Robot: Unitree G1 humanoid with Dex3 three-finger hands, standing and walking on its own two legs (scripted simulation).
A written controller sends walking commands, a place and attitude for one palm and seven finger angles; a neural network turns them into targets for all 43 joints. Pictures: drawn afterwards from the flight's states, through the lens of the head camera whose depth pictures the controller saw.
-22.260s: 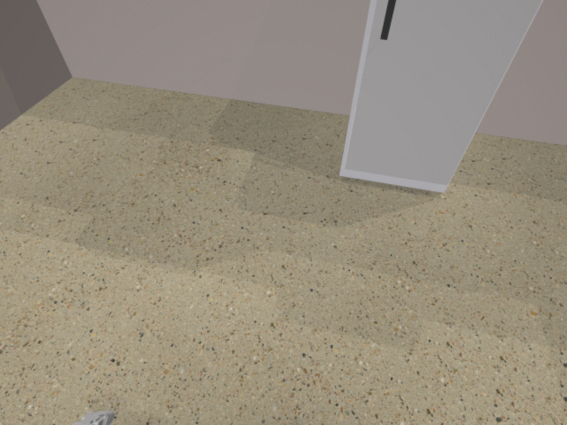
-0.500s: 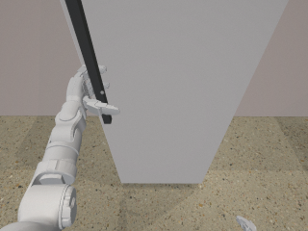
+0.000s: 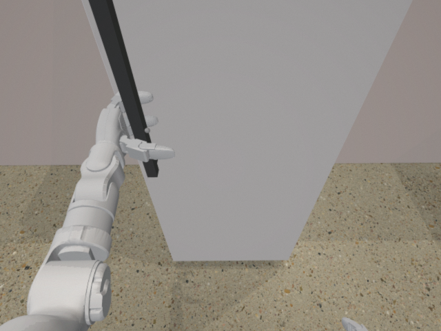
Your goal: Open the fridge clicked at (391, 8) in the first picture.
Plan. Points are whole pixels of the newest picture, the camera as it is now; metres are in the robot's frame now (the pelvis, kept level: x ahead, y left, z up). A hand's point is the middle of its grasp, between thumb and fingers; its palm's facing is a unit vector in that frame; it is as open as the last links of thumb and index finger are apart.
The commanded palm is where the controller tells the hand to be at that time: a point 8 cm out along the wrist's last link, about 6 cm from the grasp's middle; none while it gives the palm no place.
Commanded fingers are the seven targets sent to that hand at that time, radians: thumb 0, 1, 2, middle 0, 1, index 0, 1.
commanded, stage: grip the handle and tug to test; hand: left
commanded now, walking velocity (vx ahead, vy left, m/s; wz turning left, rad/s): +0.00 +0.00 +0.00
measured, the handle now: (135, 99) +0.48 +0.18 +0.18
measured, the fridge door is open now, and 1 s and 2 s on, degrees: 0 0 22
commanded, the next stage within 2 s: pull the door a little, standing still in 1.26 s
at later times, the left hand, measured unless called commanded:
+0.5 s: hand (146, 130) +0.43 +0.15 +0.15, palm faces +0.06 -1.00 -0.02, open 6.0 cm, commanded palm +0.41 +0.19 +0.15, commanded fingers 0.00 0.90 0.90 -0.45 -1.40 -0.45 -1.40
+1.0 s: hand (146, 130) +0.43 +0.15 +0.15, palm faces +0.06 -1.00 -0.01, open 5.6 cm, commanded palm +0.39 +0.20 +0.15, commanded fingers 0.00 0.90 0.90 -0.45 -1.40 -0.45 -1.40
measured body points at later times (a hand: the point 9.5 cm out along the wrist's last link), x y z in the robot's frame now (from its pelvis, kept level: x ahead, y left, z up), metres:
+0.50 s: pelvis +0.00 +0.00 +0.00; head +0.02 -0.01 +0.45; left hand +0.43 +0.20 +0.15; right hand +0.12 -0.25 -0.11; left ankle -0.02 +0.12 -0.74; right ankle +0.03 -0.11 -0.74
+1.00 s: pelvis +0.00 +0.00 +0.00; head +0.02 -0.01 +0.45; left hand +0.42 +0.20 +0.15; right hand +0.11 -0.26 -0.11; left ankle -0.02 +0.12 -0.74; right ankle +0.03 -0.11 -0.74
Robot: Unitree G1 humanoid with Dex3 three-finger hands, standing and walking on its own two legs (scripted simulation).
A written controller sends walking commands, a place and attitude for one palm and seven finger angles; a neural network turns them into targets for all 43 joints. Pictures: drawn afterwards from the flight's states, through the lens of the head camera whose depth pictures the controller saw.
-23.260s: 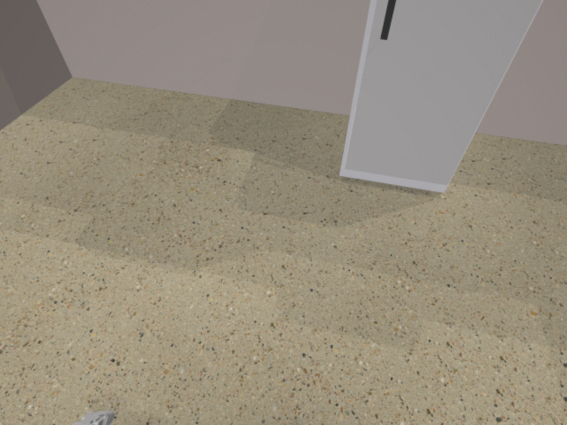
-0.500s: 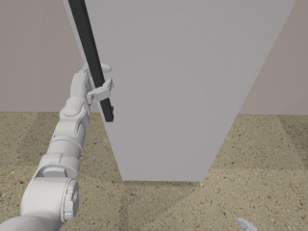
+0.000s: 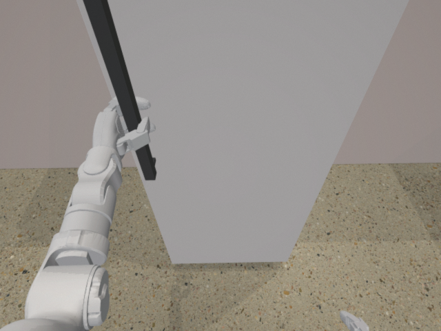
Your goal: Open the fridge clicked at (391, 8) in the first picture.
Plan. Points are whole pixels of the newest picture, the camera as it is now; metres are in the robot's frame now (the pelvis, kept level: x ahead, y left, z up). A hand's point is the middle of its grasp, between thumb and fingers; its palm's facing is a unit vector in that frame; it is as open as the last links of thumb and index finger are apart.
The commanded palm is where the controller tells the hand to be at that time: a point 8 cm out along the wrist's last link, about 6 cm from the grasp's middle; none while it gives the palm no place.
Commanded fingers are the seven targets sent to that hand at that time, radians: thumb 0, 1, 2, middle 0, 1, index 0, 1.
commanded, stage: grip the handle and tug to test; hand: left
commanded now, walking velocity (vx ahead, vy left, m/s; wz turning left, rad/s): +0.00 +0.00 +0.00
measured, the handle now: (132, 102) +0.48 +0.18 +0.18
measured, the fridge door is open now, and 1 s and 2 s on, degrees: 0 22 57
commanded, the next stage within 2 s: pull the door a little, standing still in 0.26 s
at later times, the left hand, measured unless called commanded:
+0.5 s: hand (142, 154) +0.38 +0.15 +0.15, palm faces +0.05 -1.00 +0.00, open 5.7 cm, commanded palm +0.33 +0.20 +0.15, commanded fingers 0.00 0.90 0.90 -0.45 -1.40 -0.45 -1.40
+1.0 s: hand (155, 218) +0.26 +0.10 +0.14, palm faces +0.05 -0.99 -0.16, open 6.8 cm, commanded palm +0.22 +0.16 +0.15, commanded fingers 0.00 0.90 0.90 -0.45 -1.40 -0.45 -1.40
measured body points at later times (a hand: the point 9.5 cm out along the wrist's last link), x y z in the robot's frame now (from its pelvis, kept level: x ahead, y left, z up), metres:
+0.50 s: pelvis +0.02 +0.00 +0.00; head +0.01 -0.01 +0.45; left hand +0.37 +0.20 +0.15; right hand +0.20 -0.23 -0.09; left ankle -0.03 +0.12 -0.74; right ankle +0.02 -0.10 -0.74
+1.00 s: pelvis -0.03 +0.00 +0.00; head -0.03 -0.03 +0.44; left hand +0.25 +0.16 +0.15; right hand +0.15 -0.22 -0.10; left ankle -0.03 +0.12 -0.74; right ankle +0.02 -0.10 -0.74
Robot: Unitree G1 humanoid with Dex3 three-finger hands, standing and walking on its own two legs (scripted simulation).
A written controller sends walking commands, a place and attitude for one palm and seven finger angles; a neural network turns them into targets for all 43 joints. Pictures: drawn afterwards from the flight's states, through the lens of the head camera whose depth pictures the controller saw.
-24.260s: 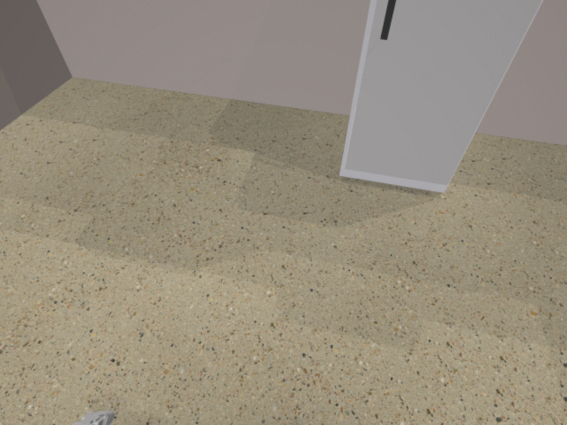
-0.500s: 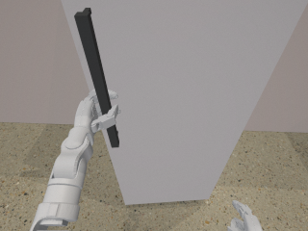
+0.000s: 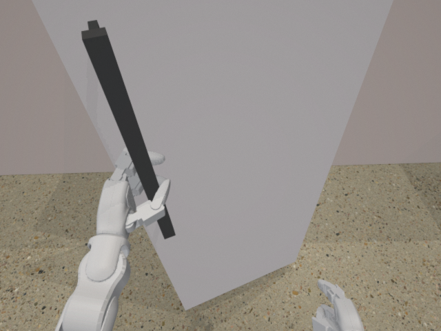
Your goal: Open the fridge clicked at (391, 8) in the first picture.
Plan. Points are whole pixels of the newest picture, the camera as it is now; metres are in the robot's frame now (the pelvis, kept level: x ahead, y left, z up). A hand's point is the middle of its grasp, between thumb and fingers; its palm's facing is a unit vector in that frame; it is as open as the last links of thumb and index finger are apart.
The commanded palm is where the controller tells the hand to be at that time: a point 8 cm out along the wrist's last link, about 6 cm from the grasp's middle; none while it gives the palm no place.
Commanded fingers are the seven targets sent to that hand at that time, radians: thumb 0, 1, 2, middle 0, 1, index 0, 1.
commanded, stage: walk backward, drawing the door open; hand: left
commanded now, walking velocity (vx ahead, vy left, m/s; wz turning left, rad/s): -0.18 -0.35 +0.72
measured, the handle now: (142, 159) +0.34 +0.13 +0.18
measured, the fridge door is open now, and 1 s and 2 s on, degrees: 22 57 82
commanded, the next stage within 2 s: stop walking and hold the door back in 1.42 s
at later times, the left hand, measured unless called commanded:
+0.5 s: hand (217, 288) +0.16 +0.01 +0.13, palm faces +0.15 -0.97 -0.20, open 7.4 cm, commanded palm +0.12 +0.05 +0.15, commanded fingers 0.00 0.90 0.90 -0.45 -1.40 -0.45 -1.40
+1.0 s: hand out of the picture +0.10 -0.12 +0.13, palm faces +0.54 -0.82 -0.17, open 7.4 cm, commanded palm +0.05 -0.09 +0.14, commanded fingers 0.00 0.90 0.90 -0.45 -1.40 -0.45 -1.40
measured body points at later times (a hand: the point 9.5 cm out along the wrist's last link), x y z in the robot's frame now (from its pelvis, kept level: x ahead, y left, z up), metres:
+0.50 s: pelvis -0.08 -0.13 -0.02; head -0.04 -0.13 +0.43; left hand +0.14 +0.06 +0.15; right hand +0.16 -0.28 -0.11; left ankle -0.11 +0.02 -0.73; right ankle +0.00 -0.17 -0.68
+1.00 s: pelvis -0.06 -0.35 -0.01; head -0.01 -0.31 +0.44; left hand +0.06 -0.08 +0.14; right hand +0.23 -0.37 -0.10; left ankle -0.11 -0.16 -0.73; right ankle +0.06 -0.44 -0.70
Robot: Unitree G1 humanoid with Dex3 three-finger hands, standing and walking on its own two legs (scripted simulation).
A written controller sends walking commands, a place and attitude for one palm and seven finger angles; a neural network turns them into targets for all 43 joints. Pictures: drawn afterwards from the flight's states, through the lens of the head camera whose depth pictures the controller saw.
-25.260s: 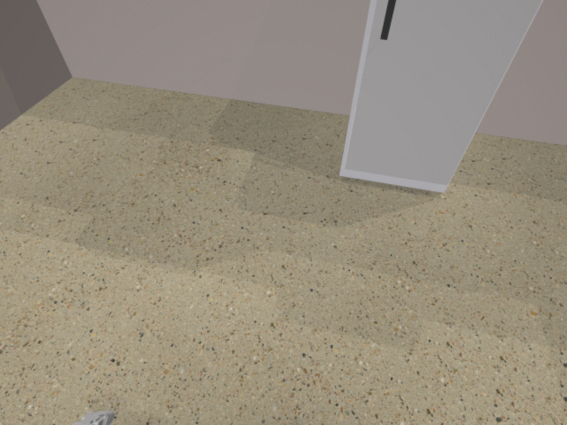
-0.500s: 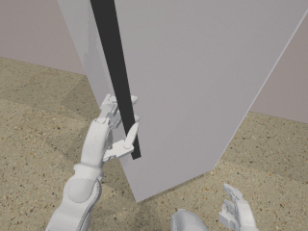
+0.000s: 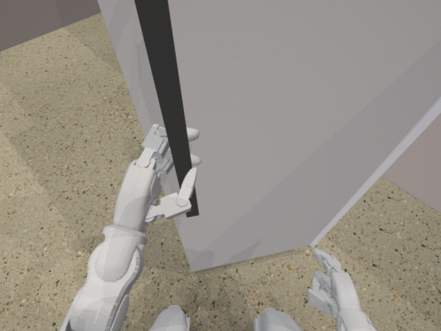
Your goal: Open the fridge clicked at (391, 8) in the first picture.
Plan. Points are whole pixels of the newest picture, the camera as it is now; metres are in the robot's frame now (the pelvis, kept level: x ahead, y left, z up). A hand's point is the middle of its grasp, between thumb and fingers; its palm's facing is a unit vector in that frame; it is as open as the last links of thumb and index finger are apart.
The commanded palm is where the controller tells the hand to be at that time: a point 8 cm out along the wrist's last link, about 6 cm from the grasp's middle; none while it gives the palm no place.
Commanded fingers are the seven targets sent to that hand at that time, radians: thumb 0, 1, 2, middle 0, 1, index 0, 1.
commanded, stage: walk backward, drawing the door open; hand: left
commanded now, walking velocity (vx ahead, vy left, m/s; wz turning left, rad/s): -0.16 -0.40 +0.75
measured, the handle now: (177, 134) +0.34 +0.08 +0.19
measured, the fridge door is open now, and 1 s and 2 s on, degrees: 57 82 78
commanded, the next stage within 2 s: stop walking and hold the door back in 0.42 s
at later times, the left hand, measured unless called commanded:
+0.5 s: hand (267, 310) +0.14 -0.04 +0.14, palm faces +0.29 -0.94 -0.18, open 7.5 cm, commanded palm +0.10 +0.00 +0.16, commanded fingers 0.00 0.90 0.90 -0.45 -1.40 -0.45 -1.40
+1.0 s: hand out of the picture +0.12 -0.07 +0.15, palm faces +0.45 -0.87 -0.22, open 7.3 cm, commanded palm +0.10 -0.01 +0.14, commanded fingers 0.00 0.90 0.90 -0.45 -1.40 -0.45 -1.40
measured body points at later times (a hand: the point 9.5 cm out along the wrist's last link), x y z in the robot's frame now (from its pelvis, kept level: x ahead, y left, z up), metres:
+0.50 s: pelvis -0.07 -0.22 -0.01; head -0.03 -0.21 +0.44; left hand +0.12 +0.01 +0.15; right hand +0.18 -0.36 -0.10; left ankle -0.05 -0.01 -0.71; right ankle +0.03 -0.33 -0.73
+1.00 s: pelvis -0.16 -0.33 +0.01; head -0.16 -0.35 +0.46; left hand +0.09 -0.02 +0.17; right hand +0.10 -0.42 -0.09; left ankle -0.21 -0.24 -0.72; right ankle -0.05 -0.40 -0.70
